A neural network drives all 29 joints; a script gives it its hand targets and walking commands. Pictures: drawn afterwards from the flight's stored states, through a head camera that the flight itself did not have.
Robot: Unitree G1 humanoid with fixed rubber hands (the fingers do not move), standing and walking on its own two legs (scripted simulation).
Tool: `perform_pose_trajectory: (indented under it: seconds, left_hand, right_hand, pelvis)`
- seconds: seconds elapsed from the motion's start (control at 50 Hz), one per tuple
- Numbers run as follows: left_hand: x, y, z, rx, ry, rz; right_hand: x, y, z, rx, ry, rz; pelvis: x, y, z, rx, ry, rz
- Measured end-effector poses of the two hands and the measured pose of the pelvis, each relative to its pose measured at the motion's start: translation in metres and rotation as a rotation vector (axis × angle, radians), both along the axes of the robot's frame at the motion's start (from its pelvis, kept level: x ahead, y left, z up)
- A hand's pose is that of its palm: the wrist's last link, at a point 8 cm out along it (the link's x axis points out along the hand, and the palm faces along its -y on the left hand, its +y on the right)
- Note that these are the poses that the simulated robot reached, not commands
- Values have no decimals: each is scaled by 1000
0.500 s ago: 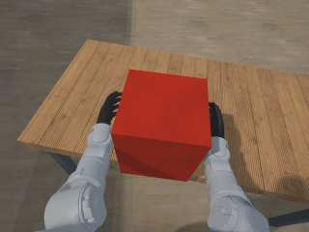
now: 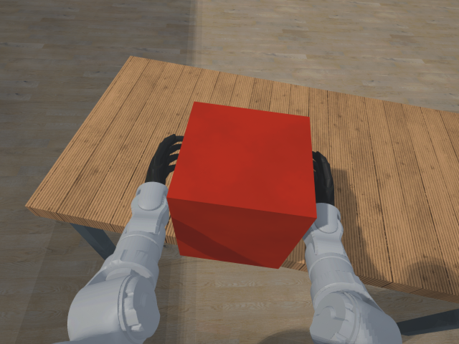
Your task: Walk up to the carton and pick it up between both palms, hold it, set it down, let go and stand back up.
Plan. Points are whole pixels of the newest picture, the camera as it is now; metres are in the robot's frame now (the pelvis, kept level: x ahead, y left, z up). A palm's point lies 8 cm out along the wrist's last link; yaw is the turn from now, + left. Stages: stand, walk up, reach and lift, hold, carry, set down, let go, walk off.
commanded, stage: reach and lift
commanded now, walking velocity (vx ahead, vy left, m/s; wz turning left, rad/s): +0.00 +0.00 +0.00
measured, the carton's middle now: (239, 191) +0.41 -0.03 -0.01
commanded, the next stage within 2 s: none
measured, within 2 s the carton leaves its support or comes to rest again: leaves its support in 0.38 s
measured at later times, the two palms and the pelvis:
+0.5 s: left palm (155, 179) +0.40 +0.12 +0.05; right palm (324, 197) +0.37 -0.18 +0.04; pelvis -0.01 -0.01 +0.00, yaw +0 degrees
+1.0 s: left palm (145, 179) +0.38 +0.14 +0.07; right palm (322, 197) +0.36 -0.16 +0.06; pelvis -0.02 +0.00 +0.00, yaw +1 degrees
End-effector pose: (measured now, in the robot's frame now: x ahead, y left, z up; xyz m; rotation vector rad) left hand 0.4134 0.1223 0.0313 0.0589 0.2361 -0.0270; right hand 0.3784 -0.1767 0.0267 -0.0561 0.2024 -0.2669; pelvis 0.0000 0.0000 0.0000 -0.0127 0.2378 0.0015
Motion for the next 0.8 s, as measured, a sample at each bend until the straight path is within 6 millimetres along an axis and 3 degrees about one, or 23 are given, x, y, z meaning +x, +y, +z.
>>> perform_pose_trajectory:
  seconds: [0.38,0.64,0.8]
  left_hand:
    - [-15,3,6,44,-42,20]
    - [-16,-1,27,17,-72,19]
    - [-25,6,27,13,-55,27]
  right_hand:
    - [-8,3,5,-12,-47,29]
    - [-12,0,24,-29,-80,24]
    - [-19,6,22,-18,-67,29]
  pelvis:
    - [-8,-3,1,2,11,5]
    - [-17,-7,2,7,-13,4]
    - [-19,-5,2,6,-32,8]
